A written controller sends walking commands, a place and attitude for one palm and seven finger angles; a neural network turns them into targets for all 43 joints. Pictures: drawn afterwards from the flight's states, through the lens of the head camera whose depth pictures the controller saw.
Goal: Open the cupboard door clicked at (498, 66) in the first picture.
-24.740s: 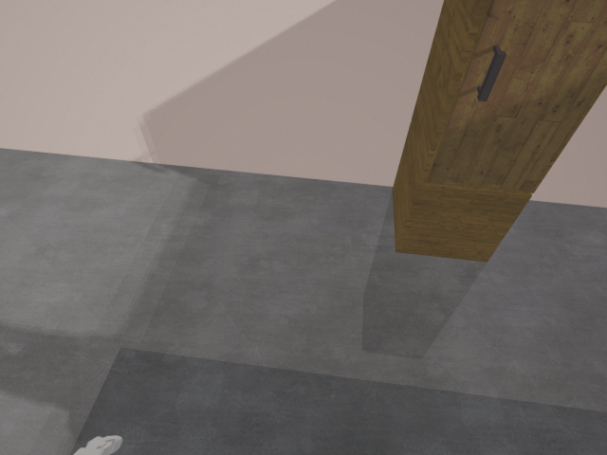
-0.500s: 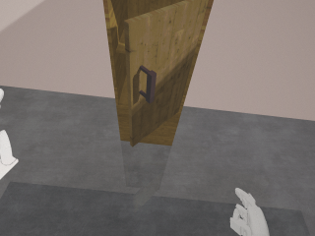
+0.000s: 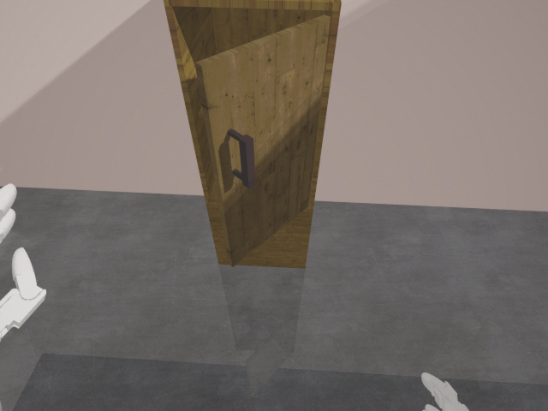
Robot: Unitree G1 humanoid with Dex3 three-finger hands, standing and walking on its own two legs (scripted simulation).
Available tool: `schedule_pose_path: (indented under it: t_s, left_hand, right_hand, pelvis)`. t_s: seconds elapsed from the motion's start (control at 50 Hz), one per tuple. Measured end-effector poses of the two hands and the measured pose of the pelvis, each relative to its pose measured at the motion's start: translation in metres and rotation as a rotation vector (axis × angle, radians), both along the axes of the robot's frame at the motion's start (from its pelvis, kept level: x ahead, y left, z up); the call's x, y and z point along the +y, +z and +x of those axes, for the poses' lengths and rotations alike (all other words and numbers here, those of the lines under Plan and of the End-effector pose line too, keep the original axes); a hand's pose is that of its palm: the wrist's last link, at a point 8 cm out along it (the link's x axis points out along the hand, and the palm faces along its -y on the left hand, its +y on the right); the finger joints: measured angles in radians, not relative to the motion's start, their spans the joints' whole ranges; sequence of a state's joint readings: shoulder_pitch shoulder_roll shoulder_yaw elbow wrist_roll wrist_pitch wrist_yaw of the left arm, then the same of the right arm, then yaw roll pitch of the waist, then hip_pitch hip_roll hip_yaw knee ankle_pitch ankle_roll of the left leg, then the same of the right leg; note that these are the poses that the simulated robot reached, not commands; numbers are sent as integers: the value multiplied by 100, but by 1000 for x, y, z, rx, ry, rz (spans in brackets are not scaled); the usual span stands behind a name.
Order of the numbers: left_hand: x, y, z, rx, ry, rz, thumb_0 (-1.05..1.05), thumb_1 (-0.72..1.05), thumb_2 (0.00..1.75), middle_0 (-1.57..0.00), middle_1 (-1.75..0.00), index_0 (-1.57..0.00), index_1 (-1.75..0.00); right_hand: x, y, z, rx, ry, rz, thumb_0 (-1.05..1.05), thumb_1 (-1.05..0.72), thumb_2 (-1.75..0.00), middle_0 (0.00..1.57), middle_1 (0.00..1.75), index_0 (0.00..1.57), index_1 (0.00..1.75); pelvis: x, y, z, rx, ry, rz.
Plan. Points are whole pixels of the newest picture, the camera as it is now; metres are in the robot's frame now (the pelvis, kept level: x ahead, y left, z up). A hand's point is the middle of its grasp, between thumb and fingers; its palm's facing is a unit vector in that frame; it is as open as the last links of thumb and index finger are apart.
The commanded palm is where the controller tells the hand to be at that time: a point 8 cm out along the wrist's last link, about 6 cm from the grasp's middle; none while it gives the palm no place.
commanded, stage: let the arm hang, fingers relaxed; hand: left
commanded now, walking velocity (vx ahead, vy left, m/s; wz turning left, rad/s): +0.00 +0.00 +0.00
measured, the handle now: (241, 158) +0.58 +0.09 +0.04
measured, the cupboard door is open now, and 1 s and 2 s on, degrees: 49 49 49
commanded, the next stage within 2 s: look to check the result in 1.16 s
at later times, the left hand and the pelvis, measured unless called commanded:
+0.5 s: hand out of the picture -0.03 +0.23 -0.18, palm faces +0.07 -0.98 -0.20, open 7.0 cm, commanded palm none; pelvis -0.01 +0.04 +0.00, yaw +2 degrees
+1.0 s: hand out of the picture +0.00 +0.24 -0.17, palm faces +0.03 -0.98 -0.20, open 7.4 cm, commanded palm none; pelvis -0.01 +0.06 +0.00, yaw +1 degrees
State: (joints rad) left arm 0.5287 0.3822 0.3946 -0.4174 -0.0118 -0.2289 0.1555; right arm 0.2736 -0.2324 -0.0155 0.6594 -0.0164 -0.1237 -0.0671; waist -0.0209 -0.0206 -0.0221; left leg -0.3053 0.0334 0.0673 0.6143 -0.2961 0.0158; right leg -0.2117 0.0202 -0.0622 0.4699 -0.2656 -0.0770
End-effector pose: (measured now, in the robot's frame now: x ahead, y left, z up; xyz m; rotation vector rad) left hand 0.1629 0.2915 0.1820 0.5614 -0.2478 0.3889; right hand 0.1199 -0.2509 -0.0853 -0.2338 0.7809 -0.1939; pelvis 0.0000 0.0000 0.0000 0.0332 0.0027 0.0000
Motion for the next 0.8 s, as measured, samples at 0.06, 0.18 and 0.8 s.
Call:
schedule_pose_path:
  t_s: [0.06, 0.18, 0.8]
  left_hand:
    - [7, 0, 3, -3, -10, 17, 1, 89, 89, -22, -31, -21, -31]
    - [24, -147, 21, 571, 48, -207, 0, 90, 90, -20, -30, -20, -30]
    - [9, -318, -214, 1618, 336, -620, 0, 91, 90, -20, -30, -20, -30]
  right_hand:
    - [-2, -2, 6, -18, -11, -23, 1, -91, -90, 20, 30, 20, 30]
    - [6, -34, 15, 100, 64, 22, 1, -91, -90, 20, 30, 20, 30]
    - [89, -63, -138, 643, -43, 127, 0, -91, -90, 20, 30, 20, 30]
  pelvis:
    - [8, -6, 4, -6, -2, -31]
    - [23, -15, -2, 13, 27, -16]
    - [61, 3, -13, -29, 25, -33]
